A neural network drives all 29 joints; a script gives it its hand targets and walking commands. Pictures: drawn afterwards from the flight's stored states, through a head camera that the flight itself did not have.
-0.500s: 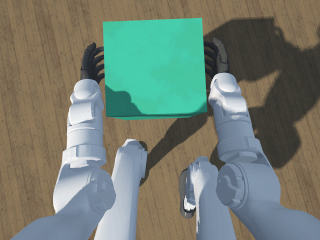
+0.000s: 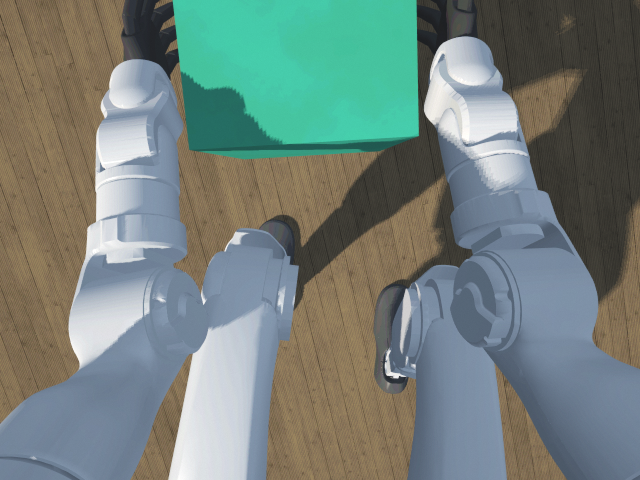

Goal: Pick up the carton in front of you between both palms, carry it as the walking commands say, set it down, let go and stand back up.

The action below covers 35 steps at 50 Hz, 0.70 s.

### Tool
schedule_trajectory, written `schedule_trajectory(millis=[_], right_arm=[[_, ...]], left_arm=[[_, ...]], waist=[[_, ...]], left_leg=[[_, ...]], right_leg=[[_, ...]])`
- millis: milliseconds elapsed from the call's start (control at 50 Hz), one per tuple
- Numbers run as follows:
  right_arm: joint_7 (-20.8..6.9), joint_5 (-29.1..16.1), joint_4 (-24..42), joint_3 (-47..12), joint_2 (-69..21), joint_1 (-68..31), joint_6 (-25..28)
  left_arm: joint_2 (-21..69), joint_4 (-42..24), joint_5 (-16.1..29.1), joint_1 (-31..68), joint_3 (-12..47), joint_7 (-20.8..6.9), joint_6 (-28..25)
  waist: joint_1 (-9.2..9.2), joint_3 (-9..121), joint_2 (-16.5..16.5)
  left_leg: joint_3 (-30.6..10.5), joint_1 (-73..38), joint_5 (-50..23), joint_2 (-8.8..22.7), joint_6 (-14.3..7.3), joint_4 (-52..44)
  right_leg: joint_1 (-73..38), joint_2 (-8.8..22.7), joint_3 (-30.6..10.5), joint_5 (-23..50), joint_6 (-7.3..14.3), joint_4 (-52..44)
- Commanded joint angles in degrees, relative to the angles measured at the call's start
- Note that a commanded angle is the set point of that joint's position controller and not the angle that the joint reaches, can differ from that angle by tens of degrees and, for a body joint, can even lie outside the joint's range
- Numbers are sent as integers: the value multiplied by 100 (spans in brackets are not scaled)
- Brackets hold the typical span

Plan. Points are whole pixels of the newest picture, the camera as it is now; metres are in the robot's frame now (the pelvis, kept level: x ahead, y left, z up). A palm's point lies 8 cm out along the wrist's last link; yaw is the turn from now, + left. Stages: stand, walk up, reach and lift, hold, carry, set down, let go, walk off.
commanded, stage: set down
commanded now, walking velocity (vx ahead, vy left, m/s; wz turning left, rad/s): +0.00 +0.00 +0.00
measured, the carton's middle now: (303, 65) +0.51 +0.14 -0.22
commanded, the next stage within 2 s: none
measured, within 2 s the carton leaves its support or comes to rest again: rests again in 0.92 s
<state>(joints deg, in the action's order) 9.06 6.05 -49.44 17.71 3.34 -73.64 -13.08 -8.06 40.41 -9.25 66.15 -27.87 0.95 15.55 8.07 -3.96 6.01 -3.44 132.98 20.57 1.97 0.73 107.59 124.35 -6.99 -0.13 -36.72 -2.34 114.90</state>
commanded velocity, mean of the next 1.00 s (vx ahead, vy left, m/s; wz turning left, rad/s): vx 0.00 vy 0.00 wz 0.00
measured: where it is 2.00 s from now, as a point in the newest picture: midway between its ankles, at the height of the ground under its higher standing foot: (330, 326)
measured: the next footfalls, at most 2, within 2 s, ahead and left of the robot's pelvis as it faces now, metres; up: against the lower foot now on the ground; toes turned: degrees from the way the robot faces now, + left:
none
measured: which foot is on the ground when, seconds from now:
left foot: down 0.00-1.00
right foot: down 0.00-1.00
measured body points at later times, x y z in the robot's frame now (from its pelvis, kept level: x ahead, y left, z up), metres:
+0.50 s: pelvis +0.00 -0.01 -0.04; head +0.35 +0.06 +0.23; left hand +0.48 +0.30 -0.20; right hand +0.56 +0.00 -0.21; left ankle +0.15 +0.14 -0.39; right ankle +0.08 -0.12 -0.39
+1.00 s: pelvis -0.01 -0.01 -0.04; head +0.36 +0.04 +0.20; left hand +0.47 +0.31 -0.22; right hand +0.55 +0.01 -0.23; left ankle +0.15 +0.14 -0.39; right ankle +0.08 -0.12 -0.39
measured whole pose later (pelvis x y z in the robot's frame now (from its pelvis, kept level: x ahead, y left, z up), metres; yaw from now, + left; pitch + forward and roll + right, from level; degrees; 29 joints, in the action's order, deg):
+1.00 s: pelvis -0.01 -0.01 -0.04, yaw +1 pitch +40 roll +0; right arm 5.7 5.3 -60.8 11.3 7.2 -85.2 -9.3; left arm -20.2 60.5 -1.9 77.4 -25.9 -3.5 8.3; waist 9.6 -17.5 3.5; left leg -2.2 135.1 21.1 4.0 1.1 115.7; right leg 128.4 -9.7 -1.6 -36.8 -2.4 124.8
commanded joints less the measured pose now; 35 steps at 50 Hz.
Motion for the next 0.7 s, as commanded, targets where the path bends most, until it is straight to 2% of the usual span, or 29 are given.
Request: schedule_trajectory(millis=[0, 40, 140, 200, 260, 460, 680], right_arm=[[-1266, -654, 217, -2299, -4749, -3358, 214], [-1276, -757, 187, -2365, -4674, -3514, 235], [-1251, -939, 407, -2479, -4515, -3929, 358], [-1236, -860, 414, -2526, -4593, -3890, 351], [-1281, -813, 285, -2504, -4648, -3770, 356], [-1342, -896, -10, -2421, -4455, -3809, 444], [-1206, -787, -128, -2368, -4017, -4009, 592]], left_arm=[[4104, -152, 715, 3609, 2593, -1302, -180], [4005, -107, 786, 3769, 2614, -1303, -213], [4291, -107, 1263, 4083, 2837, -1364, -290], [4395, -51, 1413, 4103, 2846, -1457, -279], [4359, 226, 1375, 3894, 2732, -1509, -271], [3885, 724, 1097, 3725, 2171, -1556, -427], [3459, 1172, 1174, 3896, 1862, -1638, -645]], waist=[[637, 6633, -318], [690, 6580, -298], [569, 6764, -248], [495, 6599, -33], [491, 6144, 42], [744, 5405, 312], [723, 4949, 630]], left_leg=[[672, -5766, -1352, -594, 167, -251], [683, -5745, -1376, -557, 156, -124], [680, -5782, -1796, -511, 181, 185], [650, -5554, -2005, -526, 174, 287], [624, -5377, -1948, -525, 140, 350], [703, -4506, -1641, -441, 26, 450], [654, -3727, -1458, -376, -22, 565]], right_leg=[[-1110, -661, 402, 655, 123, -1026], [-1067, -650, 412, 636, 128, -893], [-1196, -606, 444, 818, 195, -664], [-1285, -584, 476, 1040, 203, -562], [-1017, -573, 466, 965, 221, -520], [-888, -535, 320, 925, 188, -543], [-1234, -414, 183, 1161, 172, -493]])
